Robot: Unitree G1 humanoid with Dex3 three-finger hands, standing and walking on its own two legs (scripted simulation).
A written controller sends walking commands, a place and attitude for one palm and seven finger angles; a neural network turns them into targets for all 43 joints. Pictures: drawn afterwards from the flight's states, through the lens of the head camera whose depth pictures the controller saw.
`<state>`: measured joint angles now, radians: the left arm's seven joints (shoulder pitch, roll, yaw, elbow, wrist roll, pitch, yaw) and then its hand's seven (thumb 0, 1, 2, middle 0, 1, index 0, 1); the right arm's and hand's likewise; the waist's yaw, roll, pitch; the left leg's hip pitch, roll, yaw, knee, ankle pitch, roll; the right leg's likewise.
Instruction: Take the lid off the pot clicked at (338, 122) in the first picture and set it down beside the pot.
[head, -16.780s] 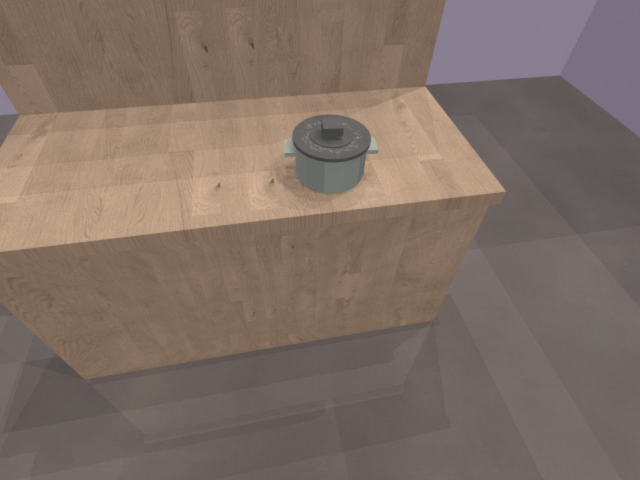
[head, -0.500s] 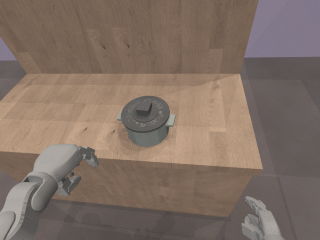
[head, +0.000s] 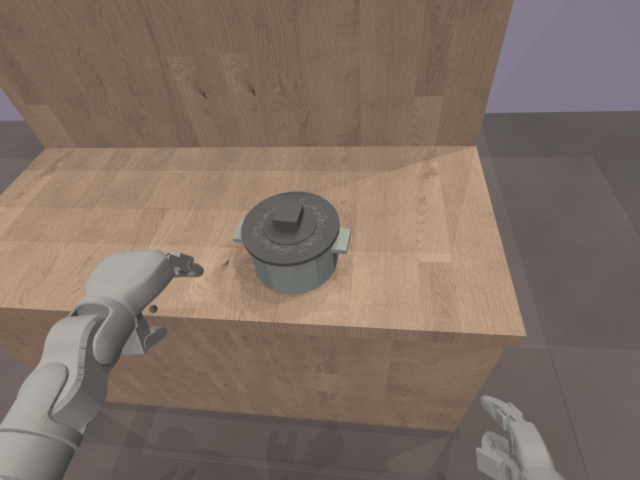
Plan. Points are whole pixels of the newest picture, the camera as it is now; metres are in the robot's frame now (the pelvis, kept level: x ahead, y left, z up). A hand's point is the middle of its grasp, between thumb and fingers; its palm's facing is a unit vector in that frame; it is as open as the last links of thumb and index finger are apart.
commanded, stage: move the open hand above the knob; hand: left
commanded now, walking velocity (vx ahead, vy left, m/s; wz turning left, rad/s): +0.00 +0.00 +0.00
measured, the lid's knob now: (288, 216) +0.53 +0.12 +0.00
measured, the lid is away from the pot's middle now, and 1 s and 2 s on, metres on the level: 0.00 0.00 0.00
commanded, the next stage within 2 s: none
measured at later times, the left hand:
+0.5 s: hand (193, 259) +0.37 +0.22 +0.08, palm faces -0.28 -0.08 -0.96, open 10.2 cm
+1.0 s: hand (240, 231) +0.42 +0.16 +0.07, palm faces -0.28 -0.05 -0.96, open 10.2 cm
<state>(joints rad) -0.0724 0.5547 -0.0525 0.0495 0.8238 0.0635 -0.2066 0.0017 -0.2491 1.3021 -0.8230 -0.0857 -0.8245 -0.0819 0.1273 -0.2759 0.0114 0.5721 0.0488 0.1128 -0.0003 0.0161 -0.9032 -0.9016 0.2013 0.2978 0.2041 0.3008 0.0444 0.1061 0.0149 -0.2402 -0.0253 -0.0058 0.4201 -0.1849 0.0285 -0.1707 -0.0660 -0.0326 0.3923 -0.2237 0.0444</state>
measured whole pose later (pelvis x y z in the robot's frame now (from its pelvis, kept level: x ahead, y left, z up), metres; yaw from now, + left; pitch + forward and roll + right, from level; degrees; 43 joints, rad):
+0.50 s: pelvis +0.02 -0.02 +0.00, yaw +0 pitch +3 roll +0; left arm -0.33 0.56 -0.09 0.27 0.83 0.08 -0.26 0.00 -0.25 1.31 -0.82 -0.08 -0.83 -0.08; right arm 0.15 -0.29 0.01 0.59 0.06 0.13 -0.01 0.02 -0.90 -0.90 0.20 0.30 0.20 0.30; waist 0.00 0.10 0.01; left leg -0.27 -0.01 -0.02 0.44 -0.22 0.01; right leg -0.21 -0.05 -0.04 0.43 -0.27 0.03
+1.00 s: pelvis +0.02 -0.01 -0.01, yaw +0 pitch +5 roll +0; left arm -0.57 0.47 -0.24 0.42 0.87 0.15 -0.25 0.00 -0.25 1.31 -0.83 -0.08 -0.83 -0.08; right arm 0.14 -0.28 0.02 0.61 0.07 0.14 -0.01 0.01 -0.90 -0.90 0.20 0.30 0.20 0.30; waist -0.02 0.09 -0.01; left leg -0.33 -0.02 -0.01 0.48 -0.24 0.02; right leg -0.27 -0.06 -0.03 0.48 -0.29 0.03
